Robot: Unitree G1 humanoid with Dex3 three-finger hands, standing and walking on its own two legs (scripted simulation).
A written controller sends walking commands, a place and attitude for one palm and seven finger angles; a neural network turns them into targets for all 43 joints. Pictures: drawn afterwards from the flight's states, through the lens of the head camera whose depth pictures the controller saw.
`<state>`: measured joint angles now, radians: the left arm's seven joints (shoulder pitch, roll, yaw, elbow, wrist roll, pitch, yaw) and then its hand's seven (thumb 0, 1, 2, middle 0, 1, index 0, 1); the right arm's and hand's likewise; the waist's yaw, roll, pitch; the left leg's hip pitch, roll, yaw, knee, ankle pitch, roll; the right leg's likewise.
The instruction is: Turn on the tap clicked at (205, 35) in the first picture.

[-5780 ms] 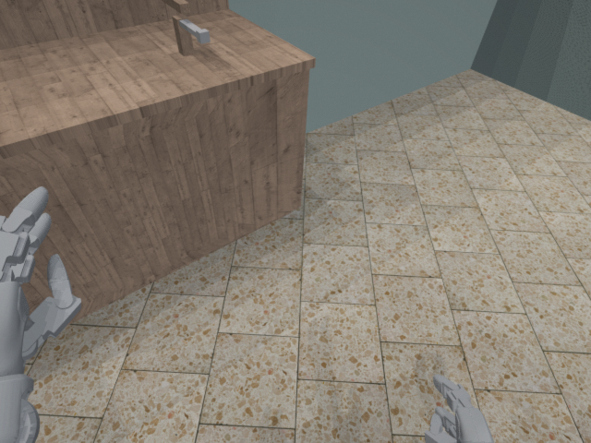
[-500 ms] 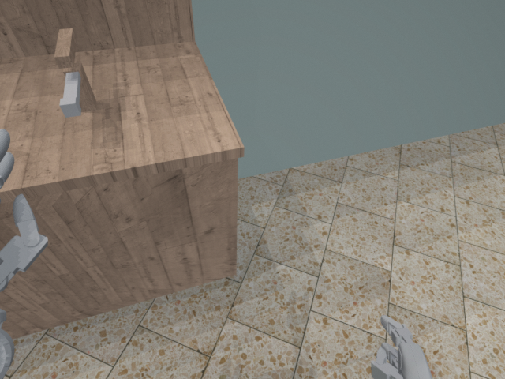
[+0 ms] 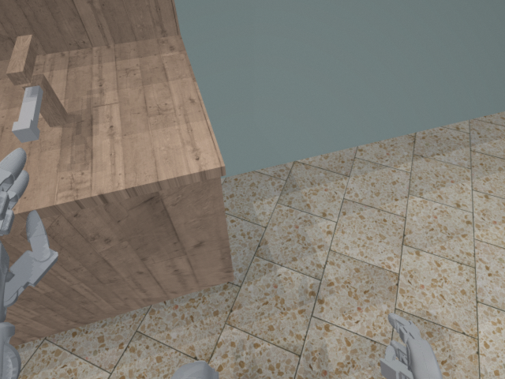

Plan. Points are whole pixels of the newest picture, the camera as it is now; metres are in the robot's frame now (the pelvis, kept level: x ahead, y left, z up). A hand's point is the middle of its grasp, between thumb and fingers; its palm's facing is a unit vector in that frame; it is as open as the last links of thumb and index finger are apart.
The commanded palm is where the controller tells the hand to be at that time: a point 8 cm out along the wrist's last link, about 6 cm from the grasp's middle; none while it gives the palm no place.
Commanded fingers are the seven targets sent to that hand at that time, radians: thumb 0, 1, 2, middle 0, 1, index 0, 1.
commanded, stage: take the last steps up to it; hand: left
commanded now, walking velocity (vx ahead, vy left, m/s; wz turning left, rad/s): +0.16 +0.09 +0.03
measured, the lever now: (26, 130) +0.49 +0.42 +0.10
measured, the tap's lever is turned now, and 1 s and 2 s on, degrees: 0 0 0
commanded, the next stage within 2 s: come to a stop and stand still in 0.04 s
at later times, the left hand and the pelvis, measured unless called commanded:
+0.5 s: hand (65, 227) +0.26 +0.23 +0.17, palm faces +0.37 -0.82 -0.44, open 7.4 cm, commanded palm +0.20 +0.27 +0.18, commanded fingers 0.00 0.90 0.90 -0.20 -0.30 -0.20 -0.30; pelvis +0.04 -0.01 +0.00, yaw +0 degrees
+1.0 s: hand (5, 283) +0.19 +0.25 +0.17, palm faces +0.47 -0.80 -0.39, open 7.4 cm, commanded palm +0.14 +0.28 +0.18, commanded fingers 0.00 0.90 0.90 -0.20 -0.30 -0.20 -0.30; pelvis -0.01 +0.00 +0.00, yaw +1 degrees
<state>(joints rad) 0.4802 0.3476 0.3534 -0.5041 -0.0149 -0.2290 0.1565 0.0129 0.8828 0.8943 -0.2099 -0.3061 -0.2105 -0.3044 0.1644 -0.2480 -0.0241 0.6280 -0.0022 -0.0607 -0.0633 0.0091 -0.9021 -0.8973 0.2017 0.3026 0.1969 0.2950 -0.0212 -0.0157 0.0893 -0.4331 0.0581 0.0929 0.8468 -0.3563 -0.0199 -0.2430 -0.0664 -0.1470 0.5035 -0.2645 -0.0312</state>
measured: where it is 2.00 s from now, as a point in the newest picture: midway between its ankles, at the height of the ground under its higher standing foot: outside the picture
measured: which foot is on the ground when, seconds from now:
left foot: up 0.00-0.08, down 0.10-0.50, up 0.52-0.80, down 0.82-1.00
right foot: down 0.00-0.12, up 0.14-0.42, down 0.44-0.88, up 0.90-1.00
